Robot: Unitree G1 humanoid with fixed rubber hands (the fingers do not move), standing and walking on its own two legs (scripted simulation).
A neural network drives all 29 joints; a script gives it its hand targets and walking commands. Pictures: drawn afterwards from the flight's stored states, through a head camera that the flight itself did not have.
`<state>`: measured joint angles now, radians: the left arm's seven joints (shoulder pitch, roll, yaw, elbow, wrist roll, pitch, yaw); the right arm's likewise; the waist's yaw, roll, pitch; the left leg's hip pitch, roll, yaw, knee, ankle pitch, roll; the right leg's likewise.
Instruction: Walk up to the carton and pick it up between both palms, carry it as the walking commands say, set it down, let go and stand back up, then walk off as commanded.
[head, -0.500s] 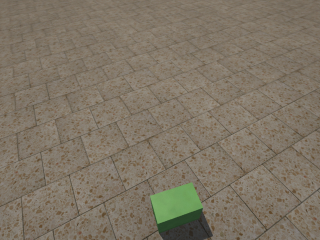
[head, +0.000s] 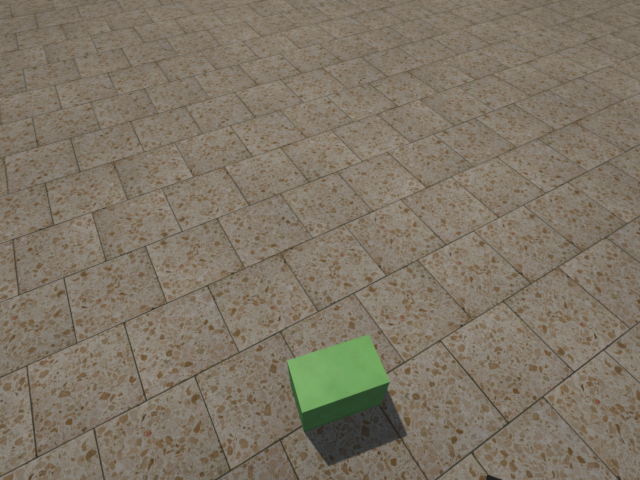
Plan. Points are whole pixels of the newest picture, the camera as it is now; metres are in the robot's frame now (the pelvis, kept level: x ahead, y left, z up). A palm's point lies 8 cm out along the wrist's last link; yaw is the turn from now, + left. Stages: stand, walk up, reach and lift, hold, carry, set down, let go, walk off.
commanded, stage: walk up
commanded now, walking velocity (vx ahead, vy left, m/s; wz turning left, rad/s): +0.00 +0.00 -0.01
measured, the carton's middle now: (336, 383) +0.47 -0.04 -0.66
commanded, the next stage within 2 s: none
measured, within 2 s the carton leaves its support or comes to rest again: neither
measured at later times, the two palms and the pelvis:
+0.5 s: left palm out of the picture +0.07 +0.23 -0.09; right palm out of the picture +0.07 -0.24 -0.11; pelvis -0.03 +0.00 +0.01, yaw +0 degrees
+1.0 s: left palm out of the picture +0.05 +0.14 -0.11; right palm out of the picture +0.05 -0.34 -0.12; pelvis -0.01 -0.11 +0.01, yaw +4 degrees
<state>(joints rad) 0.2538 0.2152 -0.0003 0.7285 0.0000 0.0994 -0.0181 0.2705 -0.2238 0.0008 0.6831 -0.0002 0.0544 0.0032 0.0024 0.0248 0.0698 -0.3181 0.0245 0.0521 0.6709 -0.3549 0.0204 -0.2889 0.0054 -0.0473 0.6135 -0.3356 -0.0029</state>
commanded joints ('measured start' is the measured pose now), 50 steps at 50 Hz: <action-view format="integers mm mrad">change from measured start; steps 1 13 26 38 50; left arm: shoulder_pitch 47 -22 -7 -134 168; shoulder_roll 150 115 97 126 238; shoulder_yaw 45 43 49 69 87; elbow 20 3 -8 -108 -9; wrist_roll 29 23 25 58 42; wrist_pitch -83 -78 -76 -39 -90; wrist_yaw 29 22 18 -20 -1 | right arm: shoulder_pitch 19 -9 -9 113 -3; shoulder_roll -48 -65 -88 -281 -105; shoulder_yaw -36 -35 -46 -132 -97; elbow -13 13 13 40 -21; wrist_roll -3 -13 -21 -34 -22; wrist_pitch -43 -38 -50 -21 -25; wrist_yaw -11 2 1 -69 -30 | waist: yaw -8 1 6 -47 125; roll -100 -147 -84 15 -228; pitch -232 -63 -55 82 -178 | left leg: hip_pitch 60 93 32 -42 -547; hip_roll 35 50 83 373 73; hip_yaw -82 -73 -133 -636 -54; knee -127 -256 -332 -540 536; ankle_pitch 259 149 44 -274 -139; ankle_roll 5 2 2 131 -53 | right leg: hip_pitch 249 35 37 -298 384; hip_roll -219 -132 -85 -78 -451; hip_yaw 206 153 106 121 336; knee -215 -290 -225 349 -454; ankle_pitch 600 42 4 -56 -406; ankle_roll -61 -68 -47 76 -13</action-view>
